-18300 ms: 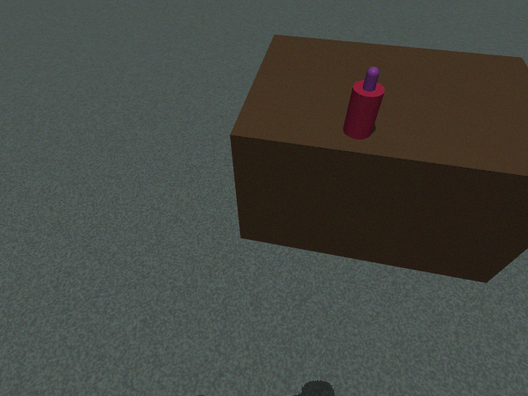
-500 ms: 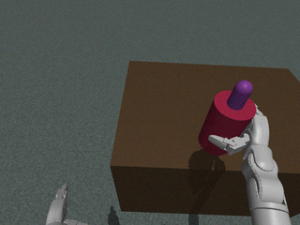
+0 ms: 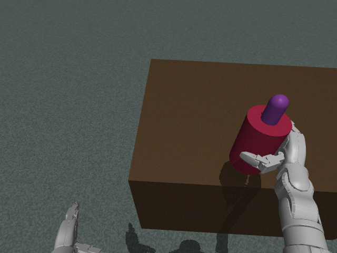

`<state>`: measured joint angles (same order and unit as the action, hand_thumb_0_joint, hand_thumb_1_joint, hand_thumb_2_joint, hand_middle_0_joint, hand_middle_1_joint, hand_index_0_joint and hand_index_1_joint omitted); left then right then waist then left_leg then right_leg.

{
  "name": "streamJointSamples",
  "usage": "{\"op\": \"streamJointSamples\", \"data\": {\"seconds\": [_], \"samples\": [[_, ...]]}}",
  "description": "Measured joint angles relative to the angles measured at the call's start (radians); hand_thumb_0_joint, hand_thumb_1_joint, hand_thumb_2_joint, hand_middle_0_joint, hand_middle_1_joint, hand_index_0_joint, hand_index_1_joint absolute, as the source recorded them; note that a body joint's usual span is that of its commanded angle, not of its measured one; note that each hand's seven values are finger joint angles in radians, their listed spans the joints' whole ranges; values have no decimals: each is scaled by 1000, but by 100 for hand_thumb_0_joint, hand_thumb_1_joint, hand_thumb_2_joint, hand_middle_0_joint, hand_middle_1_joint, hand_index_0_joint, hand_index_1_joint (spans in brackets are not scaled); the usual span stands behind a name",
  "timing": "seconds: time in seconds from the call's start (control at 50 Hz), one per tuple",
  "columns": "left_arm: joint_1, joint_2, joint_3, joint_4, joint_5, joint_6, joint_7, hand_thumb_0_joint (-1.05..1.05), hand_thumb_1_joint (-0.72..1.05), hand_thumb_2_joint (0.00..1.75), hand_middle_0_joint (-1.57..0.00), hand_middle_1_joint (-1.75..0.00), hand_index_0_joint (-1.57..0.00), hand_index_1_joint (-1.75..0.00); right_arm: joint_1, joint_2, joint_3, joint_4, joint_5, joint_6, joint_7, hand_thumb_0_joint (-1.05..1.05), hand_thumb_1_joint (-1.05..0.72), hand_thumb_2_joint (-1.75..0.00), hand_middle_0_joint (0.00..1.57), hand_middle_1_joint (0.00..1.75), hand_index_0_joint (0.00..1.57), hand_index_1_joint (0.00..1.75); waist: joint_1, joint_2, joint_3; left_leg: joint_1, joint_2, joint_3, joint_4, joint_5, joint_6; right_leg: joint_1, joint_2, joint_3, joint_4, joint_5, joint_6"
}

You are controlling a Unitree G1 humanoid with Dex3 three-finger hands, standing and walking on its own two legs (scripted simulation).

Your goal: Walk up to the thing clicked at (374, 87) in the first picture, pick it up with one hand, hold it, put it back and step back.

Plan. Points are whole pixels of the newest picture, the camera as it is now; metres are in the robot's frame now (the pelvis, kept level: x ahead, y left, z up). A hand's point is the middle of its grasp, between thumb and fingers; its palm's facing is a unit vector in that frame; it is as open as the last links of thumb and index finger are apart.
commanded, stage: crouch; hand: right
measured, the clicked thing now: (261, 133) +0.35 -0.17 +0.12
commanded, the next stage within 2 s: lower in 0.84 s
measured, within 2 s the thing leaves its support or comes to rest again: neither
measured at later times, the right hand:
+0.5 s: hand (258, 136) +0.42 -0.21 +0.03, palm faces +0.22 +0.98 +0.01, open 12.0 cm
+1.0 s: hand (259, 134) +0.44 -0.23 +0.01, palm faces +0.23 +0.97 +0.01, open 12.0 cm
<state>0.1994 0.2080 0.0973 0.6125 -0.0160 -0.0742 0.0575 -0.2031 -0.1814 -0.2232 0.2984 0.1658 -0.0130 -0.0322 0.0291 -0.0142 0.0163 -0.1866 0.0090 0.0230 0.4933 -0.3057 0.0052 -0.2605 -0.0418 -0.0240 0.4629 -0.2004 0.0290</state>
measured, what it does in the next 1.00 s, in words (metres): stands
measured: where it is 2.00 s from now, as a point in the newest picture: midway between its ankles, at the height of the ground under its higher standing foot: outside the picture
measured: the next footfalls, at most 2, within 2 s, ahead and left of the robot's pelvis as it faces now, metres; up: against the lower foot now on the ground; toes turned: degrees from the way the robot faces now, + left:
none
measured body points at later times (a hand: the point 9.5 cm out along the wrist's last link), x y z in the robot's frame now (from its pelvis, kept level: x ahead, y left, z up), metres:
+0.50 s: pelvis +0.00 -0.01 -0.02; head +0.05 -0.03 +0.42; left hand +0.14 +0.25 -0.09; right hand +0.40 -0.26 +0.03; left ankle -0.03 +0.11 -0.74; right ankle +0.03 -0.14 -0.74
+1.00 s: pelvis -0.01 -0.03 -0.05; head +0.06 -0.05 +0.40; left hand +0.13 +0.25 -0.08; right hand +0.42 -0.28 +0.01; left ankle -0.03 +0.11 -0.74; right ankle +0.03 -0.14 -0.74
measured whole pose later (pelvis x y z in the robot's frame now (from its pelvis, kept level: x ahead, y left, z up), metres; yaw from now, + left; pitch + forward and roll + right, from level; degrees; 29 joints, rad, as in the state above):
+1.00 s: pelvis -0.01 -0.03 -0.05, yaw +2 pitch +14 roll +2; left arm 0.33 0.22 0.06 0.27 0.04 -0.07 0.00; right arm -0.64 -0.37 -0.40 1.03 0.08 -0.41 0.01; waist 0.13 0.02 -0.10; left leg -0.68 -0.01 0.00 0.86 -0.43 -0.02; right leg -0.78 -0.07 -0.03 0.90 -0.36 0.00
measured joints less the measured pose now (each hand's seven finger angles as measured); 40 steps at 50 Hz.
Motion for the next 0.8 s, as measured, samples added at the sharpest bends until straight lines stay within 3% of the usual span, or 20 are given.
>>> {"op": "streamJointSamples", "data": {"seconds": [0.16, 0.38, 0.8], "samples": [[-5, 23, 1, -6, 7, -10, 10, -1, -54, 7, -4, -5, -5, -5, -116, -47, -40, 223, -6, -134, 21, 0, 61, -96, 60, 102, 62, 102, 22, 29, -14, -103, -6, -11, 68, -22, 0, -100, -8, -8, 72, -28, 0], [17, 3, -20, -75, 20, -7, -4, -1, -55, 8, -5, -5, -5, -5, -230, -92, -90, 443, -17, -286, 36, 0, 61, -96, 59, 102, 62, 103, 53, 32, -45, -237, -11, -17, 171, -60, -8, -245, -17, -10, 200, -82, -9], [100, 9, -32, -260, 44, -9, -44, -1, -54, 7, -5, -6, -6, -6, -397, -158, -149, 668, -68, -389, 37, -1, 61, -96, 59, 103, 62, 103, 88, 36, -100, -437, -13, -23, 320, -105, -25, -459, -22, -8, 378, -143, -28]]}}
